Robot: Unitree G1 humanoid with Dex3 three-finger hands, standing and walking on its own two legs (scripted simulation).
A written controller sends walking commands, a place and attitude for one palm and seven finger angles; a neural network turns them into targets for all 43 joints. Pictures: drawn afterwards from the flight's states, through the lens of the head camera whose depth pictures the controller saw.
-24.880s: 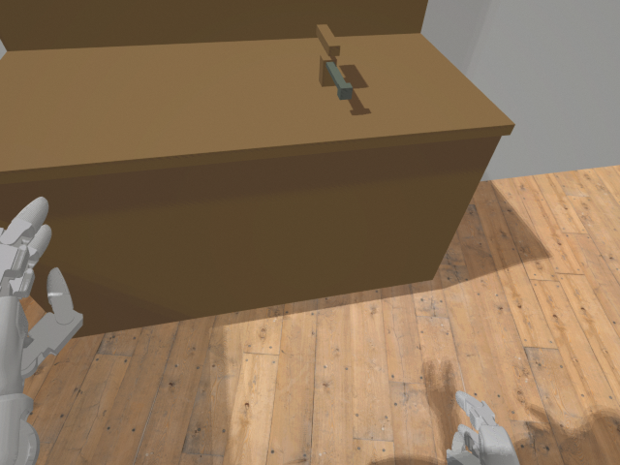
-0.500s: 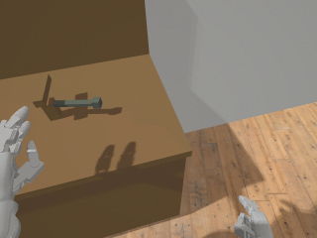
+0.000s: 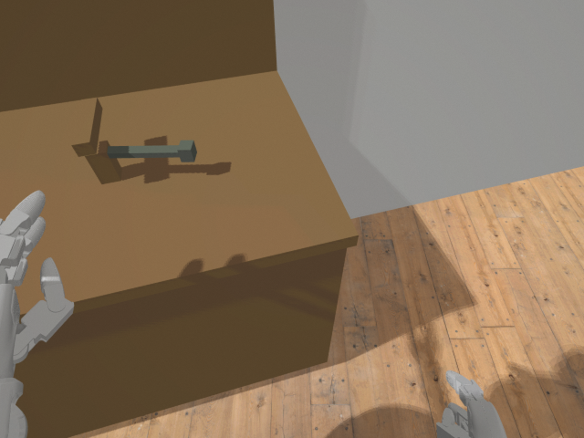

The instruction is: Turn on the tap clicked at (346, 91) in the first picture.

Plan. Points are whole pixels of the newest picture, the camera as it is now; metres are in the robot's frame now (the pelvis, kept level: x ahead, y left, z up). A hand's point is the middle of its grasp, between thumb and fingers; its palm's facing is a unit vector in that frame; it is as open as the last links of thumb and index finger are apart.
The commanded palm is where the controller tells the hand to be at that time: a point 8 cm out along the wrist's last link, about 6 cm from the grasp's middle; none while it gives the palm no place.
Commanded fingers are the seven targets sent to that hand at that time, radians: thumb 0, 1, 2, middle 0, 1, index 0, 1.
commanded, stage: step back with the hand held close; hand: left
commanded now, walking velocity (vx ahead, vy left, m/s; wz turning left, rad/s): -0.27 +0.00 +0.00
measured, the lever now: (187, 151) +0.56 +0.23 +0.07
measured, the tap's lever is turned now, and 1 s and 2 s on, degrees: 75 75 75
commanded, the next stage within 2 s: stop stepping back and stand still in 1.04 s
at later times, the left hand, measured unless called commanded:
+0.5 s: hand out of the picture +0.16 +0.27 +0.18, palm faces +0.48 -0.76 -0.44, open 7.4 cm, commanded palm +0.11 +0.29 +0.18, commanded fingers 0.00 0.90 0.90 -0.20 -0.30 -0.20 -0.30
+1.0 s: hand out of the picture +0.07 +0.19 +0.16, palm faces +0.30 -0.85 -0.44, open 7.4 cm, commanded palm +0.02 +0.23 +0.18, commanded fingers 0.00 0.90 0.90 -0.20 -0.30 -0.20 -0.30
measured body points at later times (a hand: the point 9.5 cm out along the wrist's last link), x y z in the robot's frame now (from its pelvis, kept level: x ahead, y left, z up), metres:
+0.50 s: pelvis -0.04 +0.00 +0.00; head -0.02 +0.01 +0.45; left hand +0.13 +0.31 +0.20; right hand +0.14 -0.22 -0.09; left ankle +0.05 +0.10 -0.73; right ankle -0.07 -0.12 -0.70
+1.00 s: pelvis -0.16 -0.04 +0.00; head -0.13 -0.04 +0.45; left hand +0.05 +0.23 +0.18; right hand +0.01 -0.29 -0.08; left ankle -0.03 +0.08 -0.73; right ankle -0.17 -0.14 -0.73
